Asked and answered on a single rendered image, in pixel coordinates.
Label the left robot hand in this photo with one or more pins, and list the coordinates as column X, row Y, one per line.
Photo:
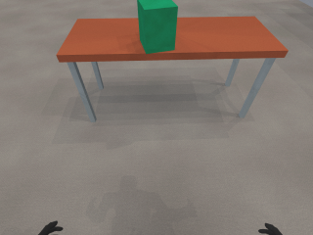
column 51, row 227

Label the table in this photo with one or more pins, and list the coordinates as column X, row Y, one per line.
column 197, row 38

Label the carton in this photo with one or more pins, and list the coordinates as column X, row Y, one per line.
column 157, row 25

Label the right robot hand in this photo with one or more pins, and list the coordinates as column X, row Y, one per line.
column 271, row 230

